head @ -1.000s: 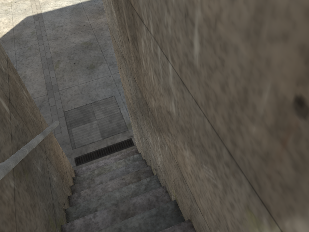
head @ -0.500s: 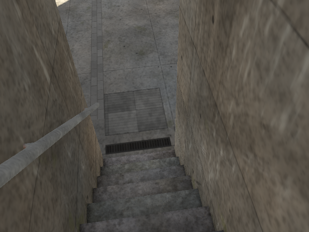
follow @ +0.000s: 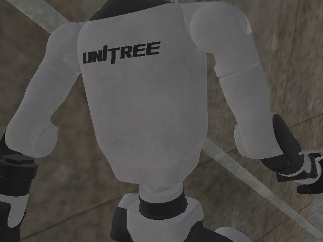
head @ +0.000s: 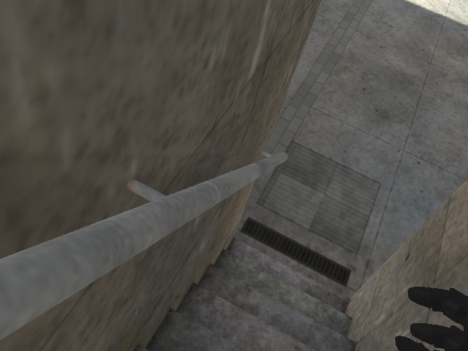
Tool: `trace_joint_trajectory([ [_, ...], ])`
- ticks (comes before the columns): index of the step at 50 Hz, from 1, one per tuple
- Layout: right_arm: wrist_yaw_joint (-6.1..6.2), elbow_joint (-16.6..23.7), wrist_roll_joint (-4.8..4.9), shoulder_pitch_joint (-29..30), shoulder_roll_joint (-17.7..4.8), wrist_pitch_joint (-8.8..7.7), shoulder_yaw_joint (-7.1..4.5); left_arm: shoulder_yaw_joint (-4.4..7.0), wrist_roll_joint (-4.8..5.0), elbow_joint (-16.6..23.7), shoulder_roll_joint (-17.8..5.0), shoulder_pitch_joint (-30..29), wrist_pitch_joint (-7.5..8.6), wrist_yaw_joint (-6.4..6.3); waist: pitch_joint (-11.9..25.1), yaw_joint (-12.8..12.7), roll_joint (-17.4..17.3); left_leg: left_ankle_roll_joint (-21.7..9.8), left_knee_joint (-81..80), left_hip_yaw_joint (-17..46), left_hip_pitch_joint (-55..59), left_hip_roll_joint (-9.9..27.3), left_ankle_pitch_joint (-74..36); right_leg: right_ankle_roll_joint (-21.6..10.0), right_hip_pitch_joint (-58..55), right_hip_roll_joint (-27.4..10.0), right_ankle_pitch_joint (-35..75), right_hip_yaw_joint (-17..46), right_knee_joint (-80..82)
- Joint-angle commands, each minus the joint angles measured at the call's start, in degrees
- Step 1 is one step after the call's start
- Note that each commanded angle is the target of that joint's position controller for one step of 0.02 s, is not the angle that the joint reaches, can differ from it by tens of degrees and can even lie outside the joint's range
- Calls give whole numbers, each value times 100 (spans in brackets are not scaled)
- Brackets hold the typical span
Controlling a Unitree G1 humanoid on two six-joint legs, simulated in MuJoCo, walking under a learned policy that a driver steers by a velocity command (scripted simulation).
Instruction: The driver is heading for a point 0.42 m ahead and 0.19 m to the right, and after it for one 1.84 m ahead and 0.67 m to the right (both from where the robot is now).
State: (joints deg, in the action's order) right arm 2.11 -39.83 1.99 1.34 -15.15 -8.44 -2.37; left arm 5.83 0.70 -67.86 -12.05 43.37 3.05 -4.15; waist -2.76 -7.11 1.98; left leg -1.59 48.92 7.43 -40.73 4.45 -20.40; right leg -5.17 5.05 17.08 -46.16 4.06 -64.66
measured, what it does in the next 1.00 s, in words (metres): goes down, turning right: left foot 0.21 m lower, then right foot 0.21 m lower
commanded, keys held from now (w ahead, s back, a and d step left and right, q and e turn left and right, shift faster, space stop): w+e+shift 0.74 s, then w+q+shift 0.26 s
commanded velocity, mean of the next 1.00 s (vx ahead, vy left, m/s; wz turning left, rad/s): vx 1.00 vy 0.00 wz -0.61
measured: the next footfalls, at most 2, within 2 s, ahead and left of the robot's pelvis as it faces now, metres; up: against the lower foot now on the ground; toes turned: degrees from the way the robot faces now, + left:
left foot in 0.04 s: +0.18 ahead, +0.11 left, -0.21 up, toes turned +0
right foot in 0.42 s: +0.34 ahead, -0.19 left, -0.42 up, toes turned -15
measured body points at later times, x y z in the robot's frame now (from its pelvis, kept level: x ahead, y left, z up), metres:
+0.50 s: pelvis +0.33 -0.11 -0.35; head +0.38 -0.10 +0.10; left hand +0.49 +0.18 -0.47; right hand +0.38 -0.42 -0.44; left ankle +0.31 +0.08 -0.79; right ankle +0.31 -0.18 -1.02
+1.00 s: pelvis +0.68 -0.30 -0.71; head +0.65 -0.33 -0.26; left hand +0.99 -0.25 -0.76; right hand +0.44 -0.36 -0.87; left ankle +0.63 -0.07 -1.17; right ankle +0.67 -0.46 -1.43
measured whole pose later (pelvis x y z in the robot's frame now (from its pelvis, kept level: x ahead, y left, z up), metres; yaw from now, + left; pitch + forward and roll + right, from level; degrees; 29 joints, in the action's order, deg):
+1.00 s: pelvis +0.68 -0.30 -0.71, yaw -38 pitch +0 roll +5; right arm 5.3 -61.9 1.9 -36.2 -6.7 -3.3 -3.8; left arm 1.6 0.3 -36.8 -13.2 7.1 4.4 1.2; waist 0.7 3.6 0.4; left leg 0.0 104.6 5.0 -21.2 -10.7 42.8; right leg -2.9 27.8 -5.8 2.0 4.0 -40.0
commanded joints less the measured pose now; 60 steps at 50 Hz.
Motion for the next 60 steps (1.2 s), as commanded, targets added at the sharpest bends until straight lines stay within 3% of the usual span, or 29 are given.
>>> trace_joint_trajectory([
  [1,-70,-1535,-27,-5044,-600,394,-156,46,111,1504,-691,-3372,188,-7,431,3039,-1107,-29,-1661,554,6106,959,-1589,175,3905,-460,1120,1564,-2903],
  [2,-206,-1490,-162,-5268,-504,367,-86,11,42,1728,-571,-3469,39,-49,31,3291,-996,-405,-2178,645,5555,1266,-2470,546,3446,460,-150,1567,-5032],
  [3,-372,-1423,-305,-4337,-446,322,114,4,123,1877,-73,-1618,-35,78,623,1600,-2299,-482,-158,378,6191,1490,-3355,487,4578,3,-110,1788,-5824],
  [4,-434,-1156,-183,-3478,-1040,403,-88,-122,146,1999,156,-264,-182,292,1161,507,-3204,-564,-684,1959,6175,2214,1347,341,5621,-860,730,1595,-5470],
  [6,-668,-484,-185,-1961,-637,447,-19,-180,-1,2045,10,-240,-560,352,848,284,-170,-324,-1462,2380,3857,2221,1855,353,4528,-1247,2913,1323,-4901],
  [8,-433,-625,-116,-1231,-625,467,12,-359,-187,2715,297,-1214,-1047,231,-209,150,452,-326,-995,2363,1684,2354,3411,451,4842,-1574,4505,1374,-3436],
  [11,-179,-359,-566,-513,-760,400,97,-353,-286,3680,95,-2402,-1107,-6,-710,153,-603,-227,-373,866,-188,2164,2687,624,4057,-1686,4987,619,-2042],
  [17,371,-439,-160,-988,-669,499,-137,172,332,3196,-885,-2288,-343,519,273,43,-757,592,2157,-2006,281,887,5122,477,741,-1670,9676,-700,1531],
  [20,258,-492,-151,-1233,-452,554,-226,449,-76,2533,-1765,-1296,-329,679,296,65,-789,757,5201,-1967,1639,1052,3264,-285,1188,-1947,7839,-643,1805],
  [21,368,-532,-134,-95,-672,498,-384,432,-308,1983,-1645,964,-321,544,-40,-1762,479,579,8766,-1782,-1502,409,3161,-984,-1852,-1489,5555,-688,1777],
  [22,447,99,-408,82,139,283,-168,471,-291,1884,-1984,657,-215,506,-948,-1356,3054,497,9904,-1330,-3703,-506,6462,-1052,-1744,-972,6973,105,1972],
  [23,359,660,-414,-969,148,116,-136,330,-46,2264,-1666,-546,-167,453,211,-23,3823,46,6875,211,-3470,-190,5136,-1416,-1181,-1330,5414,2847,2678],
  [24,325,268,-177,-969,-689,21,-387,202,-85,2488,-1276,-1175,22,446,36,284,1740,-57,5743,467,-2956,-11,4568,-1399,73,-1753,4665,3332,2604],
  [26,350,68,-135,-1135,-531,9,-483,-5,289,2446,-634,-1997,75,324,-284,1314,-877,243,3387,-392,-1087,-231,4667,-917,2704,-1288,5582,2739,1324],
  [28,122,-574,-144,-2356,-401,4,-461,42,-114,2663,-1014,-2660,84,312,901,1662,-1139,397,2998,-40,1350,-193,3031,-1262,3667,-2172,5516,3992,759],
  [32,-288,78,-108,-1060,-223,9,-480,-173,193,2112,-522,-2219,-96,0,567,1079,-619,124,-1207,71,2715,-431,1189,-1075,3808,-1179,2564,2544,-165],
  [35,-326,-917,-242,-4134,-538,55,-665,-255,240,2258,-94,-3598,-39,302,870,2774,253,-46,-554,529,4776,66,1168,-877,4772,-602,4780,2125,-3700],
  [36,-341,-1399,-94,-5040,-497,103,-657,-297,109,2230,216,-3481,-23,293,483,2949,-1023,-422,-1141,500,5466,524,-30,-594,5694,22,2584,1441,-5766],
  [37,-438,-1134,50,-3637,-398,29,-547,-293,307,2291,271,-1603,64,195,594,1499,-2814,-979,-10,1551,5835,1058,-1614,-448,6631,-231,171,1240,-5749],
  [38,-359,-1547,315,-3894,-87,-15,-491,-211,243,2117,-25,-1845,160,58,298,1488,-3058,-866,319,1721,5982,1130,307,-549,7720,-1063,941,1596,-4985],
  [41,139,-1522,36,-2849,-59,247,-175,-420,62,3126,402,-3296,61,238,-1040,440,195,-684,-380,2484,1198,510,2465,-189,5535,-1453,3112,741,-1251],
  [43,361,-1474,-379,-1940,-604,229,-216,-405,87,2912,528,-2390,-33,435,-845,-281,-65,-1085,96,3079,-942,937,2102,429,3230,-1568,3859,-548,-2111],
  [47,630,-1245,160,-1402,-486,199,-244,-371,-44,2987,-247,-2159,-42,497,-195,-262,-187,-527,2374,1348,-1644,-559,3795,214,-932,-2632,7526,211,3122],
  [49,303,-1239,-42,-1329,-454,384,-365,-62,-25,2094,-828,248,-78,522,754,-1393,399,-65,6799,194,-1367,-1613,5054,-187,-2682,-2606,6445,-132,3392],
  [51,-55,-571,61,-3044,154,348,-257,-181,17,2147,-1030,-617,46,735,1123,216,2219,-171,7165,1188,-2283,-1288,5720,-650,-2179,-3658,5132,1712,2126],
  [53,-80,-82,255,-2465,104,506,-297,-115,-7,2044,-1109,-1451,99,696,441,584,1862,-290,6196,927,-3334,-601,3787,-872,-408,-4384,354,3199,3221],
  [55,-12,13,168,-2149,209,1002,-214,-458,-158,2191,-443,-2587,99,325,-673,1158,-34,-196,3869,638,-2004,-228,2129,-639,2845,-4242,-8,2954,3172],
  [57,45,-6,-391,-2376,390,1155,-79,-435,-287,2126,-730,-2964,14,143,-555,1328,464,-58,3539,-237,-1085,-252,1783,-351,3514,-3902,579,1865,2769],
  [60,-352,199,-226,-1529,17,906,-125,-468,-38,2150,-549,-3294,242,-278,-516,1264,368,-40,79,-300,937,-259,-2324,491,4400,-2913,874,-397,1613],
])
